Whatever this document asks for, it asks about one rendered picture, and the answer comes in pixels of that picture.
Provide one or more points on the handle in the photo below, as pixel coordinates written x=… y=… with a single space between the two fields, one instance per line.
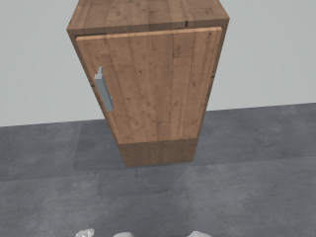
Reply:
x=103 y=90

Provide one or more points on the cupboard door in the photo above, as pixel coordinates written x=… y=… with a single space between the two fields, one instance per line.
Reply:
x=158 y=80

